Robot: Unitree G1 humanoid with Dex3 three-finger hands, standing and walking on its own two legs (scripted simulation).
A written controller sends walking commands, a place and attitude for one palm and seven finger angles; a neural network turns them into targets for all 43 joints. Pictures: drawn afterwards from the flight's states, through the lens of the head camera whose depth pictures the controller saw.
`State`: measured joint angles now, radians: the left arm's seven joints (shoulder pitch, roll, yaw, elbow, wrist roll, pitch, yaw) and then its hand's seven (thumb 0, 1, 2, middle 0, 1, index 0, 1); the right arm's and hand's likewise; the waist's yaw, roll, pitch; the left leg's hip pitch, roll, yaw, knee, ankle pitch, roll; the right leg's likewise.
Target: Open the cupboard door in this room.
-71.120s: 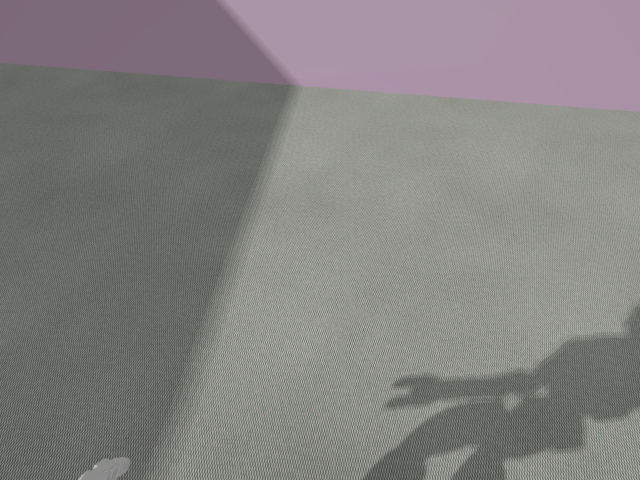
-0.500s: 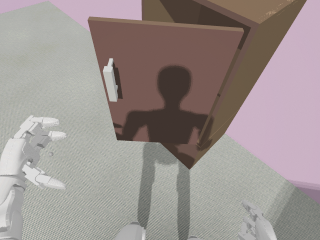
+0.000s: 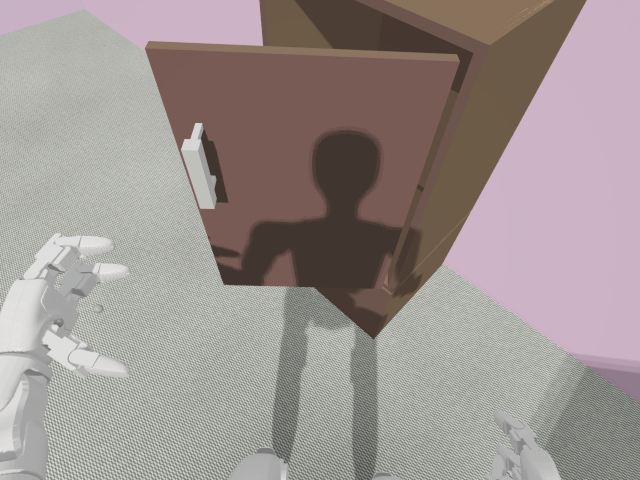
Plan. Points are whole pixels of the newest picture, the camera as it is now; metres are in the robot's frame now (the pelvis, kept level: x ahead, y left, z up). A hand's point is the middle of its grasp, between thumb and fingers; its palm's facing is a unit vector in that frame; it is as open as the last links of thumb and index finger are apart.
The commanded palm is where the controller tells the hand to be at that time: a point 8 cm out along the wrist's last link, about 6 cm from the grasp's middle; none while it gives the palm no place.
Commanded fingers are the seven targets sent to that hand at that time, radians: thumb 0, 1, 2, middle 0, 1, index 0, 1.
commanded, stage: raise the hand with hooked fingers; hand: left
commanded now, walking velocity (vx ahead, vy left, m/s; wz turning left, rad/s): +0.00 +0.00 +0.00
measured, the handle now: (203, 166) +0.54 +0.21 +0.04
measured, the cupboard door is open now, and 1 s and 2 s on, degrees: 43 43 43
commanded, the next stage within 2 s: move the hooked fingers beside the handle in 0.02 s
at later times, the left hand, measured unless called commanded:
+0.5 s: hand (122, 272) +0.34 +0.26 +0.06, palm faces +0.04 -1.00 -0.02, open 14.0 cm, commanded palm +0.31 +0.32 +0.06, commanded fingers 0.00 -0.50 0.30 -0.30 -1.20 -0.30 -1.20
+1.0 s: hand (138, 229) +0.41 +0.27 +0.05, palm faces +0.03 -1.00 -0.01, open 14.0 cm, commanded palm +0.38 +0.32 +0.06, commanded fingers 0.00 -0.50 0.30 -0.30 -1.20 -0.30 -1.20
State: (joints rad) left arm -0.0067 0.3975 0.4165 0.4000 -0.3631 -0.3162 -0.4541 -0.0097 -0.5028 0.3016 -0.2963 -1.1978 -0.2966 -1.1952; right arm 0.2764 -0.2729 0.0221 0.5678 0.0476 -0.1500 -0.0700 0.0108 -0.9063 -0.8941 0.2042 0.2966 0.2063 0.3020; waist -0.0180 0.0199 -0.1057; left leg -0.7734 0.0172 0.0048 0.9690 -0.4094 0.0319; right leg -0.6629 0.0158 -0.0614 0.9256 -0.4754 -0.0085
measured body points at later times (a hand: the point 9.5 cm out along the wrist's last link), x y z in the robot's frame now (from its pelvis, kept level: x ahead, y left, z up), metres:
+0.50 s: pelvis +0.00 -0.01 +0.00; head +0.06 +0.00 +0.44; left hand +0.33 +0.31 +0.07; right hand +0.13 -0.27 -0.09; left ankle +0.04 +0.10 -0.68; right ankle -0.01 -0.12 -0.68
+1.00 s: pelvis +0.00 +0.01 -0.01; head +0.09 +0.03 +0.43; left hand +0.40 +0.32 +0.06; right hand +0.08 -0.27 -0.11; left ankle +0.04 +0.10 -0.68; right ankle -0.01 -0.12 -0.68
